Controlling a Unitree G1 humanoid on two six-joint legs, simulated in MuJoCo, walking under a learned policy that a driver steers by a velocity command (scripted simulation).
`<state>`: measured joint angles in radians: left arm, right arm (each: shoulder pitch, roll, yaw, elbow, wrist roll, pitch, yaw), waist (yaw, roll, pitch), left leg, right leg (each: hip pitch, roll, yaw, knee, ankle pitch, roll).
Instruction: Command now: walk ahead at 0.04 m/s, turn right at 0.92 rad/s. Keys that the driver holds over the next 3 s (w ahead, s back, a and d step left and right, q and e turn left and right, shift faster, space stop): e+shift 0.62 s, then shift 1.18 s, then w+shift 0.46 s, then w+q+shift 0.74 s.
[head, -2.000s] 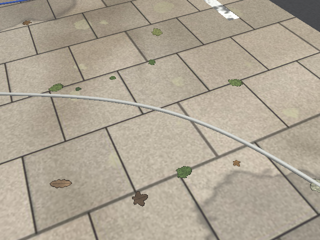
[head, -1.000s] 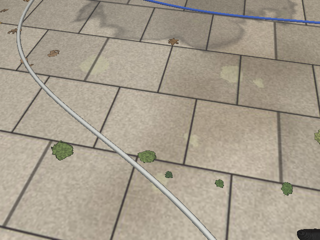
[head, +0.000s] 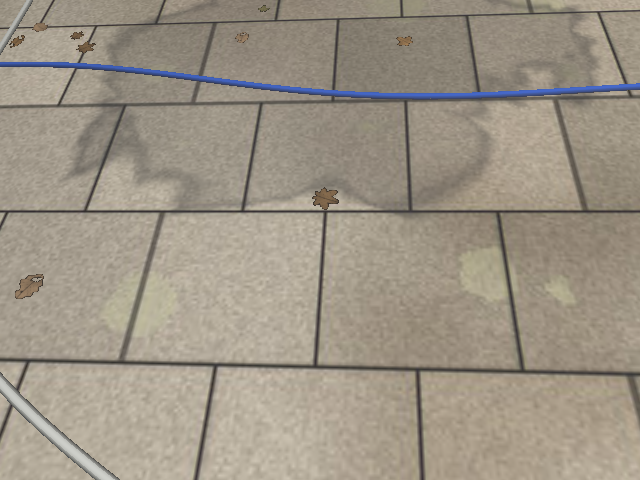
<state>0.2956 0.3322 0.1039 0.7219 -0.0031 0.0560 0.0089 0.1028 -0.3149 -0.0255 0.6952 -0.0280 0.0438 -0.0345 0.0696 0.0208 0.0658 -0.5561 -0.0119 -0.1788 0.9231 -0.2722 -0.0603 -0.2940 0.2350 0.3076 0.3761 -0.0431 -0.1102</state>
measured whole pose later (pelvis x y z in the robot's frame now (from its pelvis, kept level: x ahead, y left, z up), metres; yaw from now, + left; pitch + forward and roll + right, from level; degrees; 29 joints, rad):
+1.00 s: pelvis +0.05 +0.07 +0.00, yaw -46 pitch +0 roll +1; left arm 0.12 0.25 0.01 0.69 0.01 0.04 0.00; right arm 0.29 -0.30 -0.05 0.74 -0.01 0.07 0.01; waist -0.04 0.04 0.07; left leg -0.42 0.05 0.03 0.96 -0.40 -0.04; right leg -0.18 0.05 0.01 0.42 -0.22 -0.07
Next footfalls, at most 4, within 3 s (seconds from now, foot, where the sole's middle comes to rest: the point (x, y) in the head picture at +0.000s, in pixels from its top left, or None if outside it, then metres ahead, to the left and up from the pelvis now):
0.24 left None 0.15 0.15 -0.78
0.78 right None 0.02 -0.01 -0.78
1.18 left None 0.16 0.13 -0.78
2.14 right None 0.07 -0.11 -0.78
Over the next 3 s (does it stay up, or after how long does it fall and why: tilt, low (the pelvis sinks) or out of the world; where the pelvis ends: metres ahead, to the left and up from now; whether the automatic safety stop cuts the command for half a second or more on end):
stays up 0.61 -0.42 -0.02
